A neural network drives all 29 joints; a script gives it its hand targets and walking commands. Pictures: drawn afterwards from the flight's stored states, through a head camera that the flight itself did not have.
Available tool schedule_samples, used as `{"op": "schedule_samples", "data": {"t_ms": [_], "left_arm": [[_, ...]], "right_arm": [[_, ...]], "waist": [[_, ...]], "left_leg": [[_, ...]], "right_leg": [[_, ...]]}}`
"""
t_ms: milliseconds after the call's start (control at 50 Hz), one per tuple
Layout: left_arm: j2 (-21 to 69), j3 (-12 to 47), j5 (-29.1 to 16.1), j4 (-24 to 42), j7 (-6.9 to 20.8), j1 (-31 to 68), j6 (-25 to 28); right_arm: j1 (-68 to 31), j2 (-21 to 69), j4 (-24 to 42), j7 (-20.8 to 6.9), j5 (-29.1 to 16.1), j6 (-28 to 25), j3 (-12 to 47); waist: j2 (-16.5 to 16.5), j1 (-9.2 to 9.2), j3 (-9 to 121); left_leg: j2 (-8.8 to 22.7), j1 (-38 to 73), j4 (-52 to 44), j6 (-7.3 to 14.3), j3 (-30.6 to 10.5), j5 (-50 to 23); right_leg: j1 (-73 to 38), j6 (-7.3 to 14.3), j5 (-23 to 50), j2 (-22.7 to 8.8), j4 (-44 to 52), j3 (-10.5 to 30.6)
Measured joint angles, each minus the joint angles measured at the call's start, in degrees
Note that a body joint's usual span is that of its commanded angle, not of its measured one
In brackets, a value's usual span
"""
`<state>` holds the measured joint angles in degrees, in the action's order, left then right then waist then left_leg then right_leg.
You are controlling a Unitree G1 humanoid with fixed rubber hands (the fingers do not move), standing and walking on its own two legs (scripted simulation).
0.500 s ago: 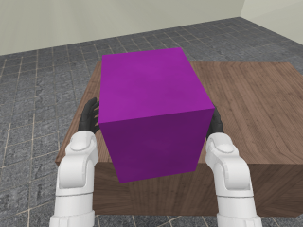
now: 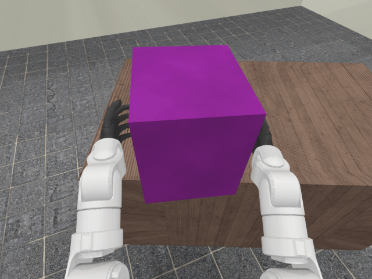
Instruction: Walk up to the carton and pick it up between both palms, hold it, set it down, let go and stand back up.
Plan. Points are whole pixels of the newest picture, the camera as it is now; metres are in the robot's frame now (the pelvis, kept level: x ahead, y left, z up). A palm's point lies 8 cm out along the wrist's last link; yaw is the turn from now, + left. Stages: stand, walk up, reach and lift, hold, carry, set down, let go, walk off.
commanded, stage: hold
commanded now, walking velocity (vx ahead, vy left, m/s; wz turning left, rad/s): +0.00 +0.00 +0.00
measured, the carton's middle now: (186, 124) +0.40 +0.01 +0.12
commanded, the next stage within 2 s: set down in 1.98 s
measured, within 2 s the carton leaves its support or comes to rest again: neither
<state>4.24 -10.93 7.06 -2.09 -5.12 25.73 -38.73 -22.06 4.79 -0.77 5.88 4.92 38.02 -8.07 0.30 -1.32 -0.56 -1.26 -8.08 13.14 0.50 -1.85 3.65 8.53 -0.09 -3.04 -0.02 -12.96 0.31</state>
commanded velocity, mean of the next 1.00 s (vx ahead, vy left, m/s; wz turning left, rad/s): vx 0.00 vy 0.00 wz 0.00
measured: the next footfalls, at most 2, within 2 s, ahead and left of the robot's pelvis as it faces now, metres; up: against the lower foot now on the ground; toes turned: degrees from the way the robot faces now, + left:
none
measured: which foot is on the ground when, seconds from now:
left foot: down 0.00-1.00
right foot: down 0.00-1.00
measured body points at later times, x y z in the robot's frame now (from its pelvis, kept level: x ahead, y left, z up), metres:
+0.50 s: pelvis +0.05 -0.01 +0.00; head +0.06 -0.01 +0.45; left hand +0.44 +0.15 +0.16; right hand +0.42 -0.16 +0.14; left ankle +0.04 +0.11 -0.75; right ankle +0.04 -0.12 -0.75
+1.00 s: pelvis +0.05 +0.00 +0.01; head +0.04 -0.01 +0.46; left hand +0.41 +0.15 +0.21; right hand +0.39 -0.15 +0.19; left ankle +0.04 +0.11 -0.75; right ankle +0.04 -0.12 -0.75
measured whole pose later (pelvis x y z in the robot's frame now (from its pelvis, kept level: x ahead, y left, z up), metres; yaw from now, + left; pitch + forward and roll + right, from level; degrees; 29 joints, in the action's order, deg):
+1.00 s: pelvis +0.05 +0.00 +0.01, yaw +1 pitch +3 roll +0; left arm 2.3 -9.3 4.2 7.2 -6.3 29.7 -42.8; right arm -24.3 5.7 11.7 8.5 3.8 44.0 -8.5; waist 0.7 0.6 5.2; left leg -0.9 -4.7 3.7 0.3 -2.9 1.9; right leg 3.7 0.2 -0.5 0.1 -1.4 -0.8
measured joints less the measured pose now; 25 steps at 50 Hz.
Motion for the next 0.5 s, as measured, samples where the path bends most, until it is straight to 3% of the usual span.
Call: {"op": "schedule_samples", "data": {"t_ms": [320,500], "left_arm": [[-4.28,1.61,-2.07,-9.28,-0.8,5.69,8.5],[-6.04,3.8,-4.15,-6.51,-1.26,5.55,9.66]], "right_arm": [[-3.91,-1.49,-6.44,3.13,-2.9,-7.92,0.03],[-2.13,-1.56,-1.36,5.3,-4.89,-7.85,1.17]], "waist": [[0.25,0.73,3.35],[-0.16,1.7,5.83]], "left_leg": [[1.19,-4.27,1.28,-0.98,-0.99,1.96],[1.32,-4.0,-0.72,-1.08,-1.14,2.57]], "right_leg": [[2.91,1.01,-0.9,1.21,1.12,-0.98],[2.65,1.14,-1.63,1.32,2.99,-1.07]]}}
